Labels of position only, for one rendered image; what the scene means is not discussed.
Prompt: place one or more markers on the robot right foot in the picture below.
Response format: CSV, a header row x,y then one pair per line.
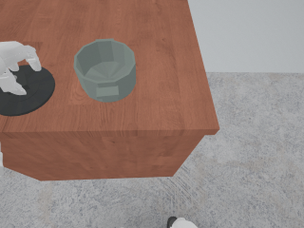
x,y
170,221

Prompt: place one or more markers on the pot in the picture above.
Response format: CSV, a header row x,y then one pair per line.
x,y
106,70

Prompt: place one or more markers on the robot right shin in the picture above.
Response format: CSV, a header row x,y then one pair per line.
x,y
179,219

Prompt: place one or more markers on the lid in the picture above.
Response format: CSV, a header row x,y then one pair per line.
x,y
41,88

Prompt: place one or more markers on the left robot hand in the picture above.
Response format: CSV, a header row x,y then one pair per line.
x,y
13,52

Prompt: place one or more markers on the table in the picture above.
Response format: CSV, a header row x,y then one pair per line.
x,y
147,134

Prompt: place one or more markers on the knob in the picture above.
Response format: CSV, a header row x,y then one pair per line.
x,y
22,79

